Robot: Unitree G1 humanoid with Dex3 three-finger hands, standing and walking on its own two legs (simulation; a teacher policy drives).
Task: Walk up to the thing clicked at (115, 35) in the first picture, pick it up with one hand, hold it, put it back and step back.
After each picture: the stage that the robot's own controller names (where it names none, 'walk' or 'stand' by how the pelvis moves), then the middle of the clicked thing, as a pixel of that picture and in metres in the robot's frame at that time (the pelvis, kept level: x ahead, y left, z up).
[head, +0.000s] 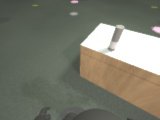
stand; (115, 39) +0.74 -0.21 +0.05
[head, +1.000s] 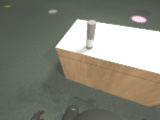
walk; (90, 36) +0.67 +0.06 +0.08
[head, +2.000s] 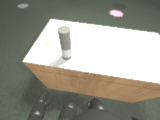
stand; (65, 45) +0.48 +0.20 +0.09
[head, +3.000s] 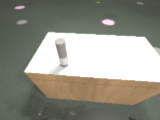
stand; (62, 54) +0.47 +0.23 +0.06
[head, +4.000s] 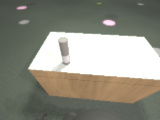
stand; (65, 52) +0.51 +0.22 +0.05
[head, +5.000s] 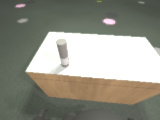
stand; (63, 54) +0.48 +0.22 +0.05
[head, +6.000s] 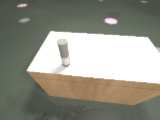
stand; (64, 54) +0.48 +0.22 +0.05
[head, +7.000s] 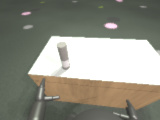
rise first; (64, 57) +0.47 +0.24 +0.05
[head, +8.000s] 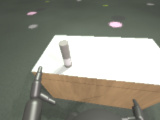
go down; (66, 55) +0.48 +0.23 +0.05
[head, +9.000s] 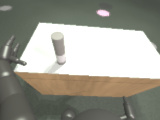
go down; (59, 51) +0.46 +0.21 +0.08
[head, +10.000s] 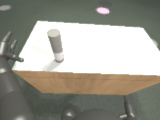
approach; (57, 48) +0.47 +0.22 +0.09
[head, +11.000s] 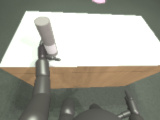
close; (48, 40) +0.49 +0.24 +0.12
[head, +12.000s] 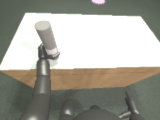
lift; (50, 44) +0.46 +0.23 +0.12
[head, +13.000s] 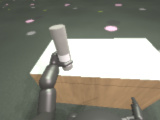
lift; (63, 50) +0.35 +0.16 +0.25
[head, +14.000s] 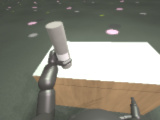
hold; (61, 49) +0.32 +0.17 +0.28
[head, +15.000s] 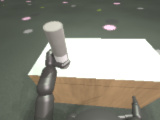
hold; (59, 50) +0.31 +0.17 +0.27
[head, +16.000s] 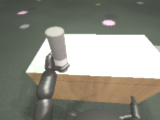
hold; (59, 54) +0.32 +0.17 +0.23
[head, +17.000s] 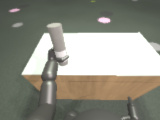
crouch; (59, 47) +0.41 +0.19 +0.20
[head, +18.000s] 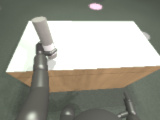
lower; (47, 41) +0.49 +0.25 +0.14
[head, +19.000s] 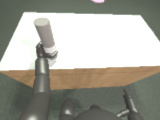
lower; (48, 42) +0.47 +0.24 +0.12
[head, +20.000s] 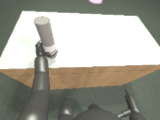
lower; (48, 41) +0.48 +0.23 +0.12
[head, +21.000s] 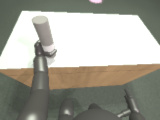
lower; (46, 40) +0.48 +0.24 +0.12
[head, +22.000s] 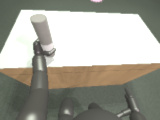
rest; (45, 39) +0.49 +0.24 +0.12
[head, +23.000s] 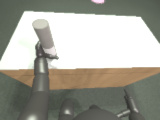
withdraw; (47, 43) +0.47 +0.24 +0.12
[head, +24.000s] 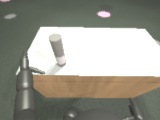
sink last; (59, 52) +0.45 +0.22 +0.09
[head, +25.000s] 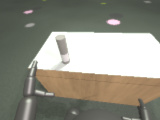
stand; (63, 51) +0.49 +0.25 +0.09
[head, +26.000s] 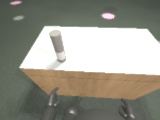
stand; (59, 48) +0.48 +0.24 +0.10
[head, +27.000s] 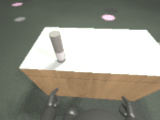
stand; (58, 49) +0.48 +0.24 +0.10
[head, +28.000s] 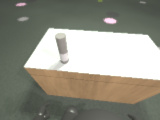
stand; (63, 50) +0.48 +0.23 +0.09
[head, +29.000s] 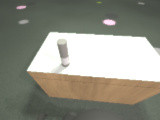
stand; (64, 54) +0.48 +0.22 +0.05
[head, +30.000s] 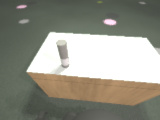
stand; (63, 55) +0.47 +0.22 +0.05
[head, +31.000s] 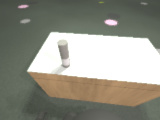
stand; (64, 55) +0.47 +0.22 +0.05
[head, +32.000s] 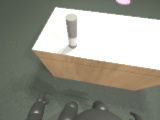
walk; (72, 34) +0.57 +0.17 +0.07
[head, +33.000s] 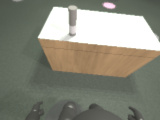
walk; (72, 22) +0.76 +0.22 +0.06
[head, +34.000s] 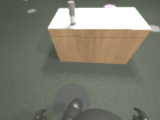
stand; (72, 14) +1.06 +0.32 +0.07
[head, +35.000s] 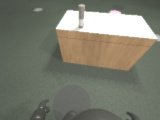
stand; (81, 17) +1.08 +0.17 +0.06
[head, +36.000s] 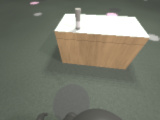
stand; (78, 19) +1.13 +0.20 +0.05
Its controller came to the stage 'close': yes
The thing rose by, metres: 0.23
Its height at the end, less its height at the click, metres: +0.00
